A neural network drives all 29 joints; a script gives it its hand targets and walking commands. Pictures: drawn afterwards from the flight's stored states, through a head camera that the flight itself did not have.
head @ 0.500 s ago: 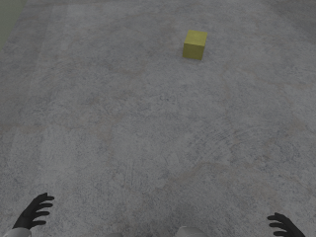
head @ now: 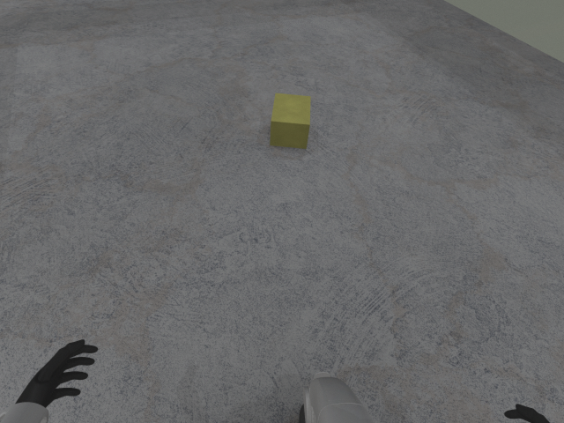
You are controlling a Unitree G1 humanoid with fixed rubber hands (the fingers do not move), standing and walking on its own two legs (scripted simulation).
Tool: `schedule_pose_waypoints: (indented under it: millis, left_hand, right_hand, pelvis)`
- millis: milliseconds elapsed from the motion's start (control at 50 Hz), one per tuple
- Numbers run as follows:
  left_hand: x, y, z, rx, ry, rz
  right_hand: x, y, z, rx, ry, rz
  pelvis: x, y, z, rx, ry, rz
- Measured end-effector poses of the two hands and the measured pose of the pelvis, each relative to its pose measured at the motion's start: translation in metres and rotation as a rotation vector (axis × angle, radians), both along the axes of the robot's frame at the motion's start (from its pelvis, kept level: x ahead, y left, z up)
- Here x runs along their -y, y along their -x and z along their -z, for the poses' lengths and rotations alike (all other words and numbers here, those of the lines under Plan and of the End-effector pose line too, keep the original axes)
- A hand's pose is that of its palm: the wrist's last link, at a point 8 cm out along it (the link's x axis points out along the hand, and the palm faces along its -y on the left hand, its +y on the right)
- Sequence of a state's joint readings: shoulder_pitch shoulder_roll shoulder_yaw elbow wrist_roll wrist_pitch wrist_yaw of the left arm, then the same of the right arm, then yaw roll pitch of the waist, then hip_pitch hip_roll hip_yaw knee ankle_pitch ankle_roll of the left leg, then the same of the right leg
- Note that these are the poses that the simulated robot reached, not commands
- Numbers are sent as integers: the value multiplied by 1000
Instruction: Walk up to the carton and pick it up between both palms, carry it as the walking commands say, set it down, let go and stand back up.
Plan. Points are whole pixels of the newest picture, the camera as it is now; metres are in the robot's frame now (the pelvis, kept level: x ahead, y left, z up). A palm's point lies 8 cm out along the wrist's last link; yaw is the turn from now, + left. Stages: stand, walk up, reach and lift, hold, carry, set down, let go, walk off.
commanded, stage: walk up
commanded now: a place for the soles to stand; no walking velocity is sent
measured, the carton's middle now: (290, 120) +1.74 -0.23 -0.69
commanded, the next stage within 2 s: none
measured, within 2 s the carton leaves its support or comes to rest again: neither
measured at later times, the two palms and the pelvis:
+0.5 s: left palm (83, 286) +0.35 +0.30 -0.06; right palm (436, 219) +0.46 -0.35 -0.05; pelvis +0.31 -0.05 -0.01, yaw +2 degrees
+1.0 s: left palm (176, 128) +0.76 +0.20 -0.04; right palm (454, 179) +0.62 -0.47 -0.08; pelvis +0.57 -0.12 -0.03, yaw +0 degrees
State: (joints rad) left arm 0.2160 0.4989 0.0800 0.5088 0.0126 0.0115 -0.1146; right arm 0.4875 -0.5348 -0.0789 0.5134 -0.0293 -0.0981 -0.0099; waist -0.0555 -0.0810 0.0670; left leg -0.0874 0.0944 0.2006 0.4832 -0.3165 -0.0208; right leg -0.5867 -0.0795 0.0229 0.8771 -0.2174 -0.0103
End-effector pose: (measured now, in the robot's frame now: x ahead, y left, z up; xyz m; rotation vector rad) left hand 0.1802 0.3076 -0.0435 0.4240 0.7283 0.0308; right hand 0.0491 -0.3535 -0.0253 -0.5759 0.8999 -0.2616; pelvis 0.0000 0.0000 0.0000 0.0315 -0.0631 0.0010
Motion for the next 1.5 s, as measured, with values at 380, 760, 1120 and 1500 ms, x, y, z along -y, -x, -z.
schedule_pose_waypoints:
  millis: [380, 760, 1120, 1500]
  left_hand:
    - [29, -163, -5, -68, -119, -157]
    - [39, -395, 22, -75, -17, -79]
    - [107, -563, -5, -34, -125, -157]
    - [135, -723, 30, -108, -28, -140]
  right_hand:
    - [17, -286, 45, 4, -184, -65]
    - [37, -494, 3, 82, -6, -64]
    - [105, -681, 50, 0, -144, -56]
    - [140, -868, 3, 92, 14, -100]
  pelvis:
    - [53, -232, 4, -2, 38, -7]
    - [48, -444, 8, 3, 8, -6]
    - [130, -627, 11, 15, 27, -33]
    - [152, -799, 13, 11, 10, -42]
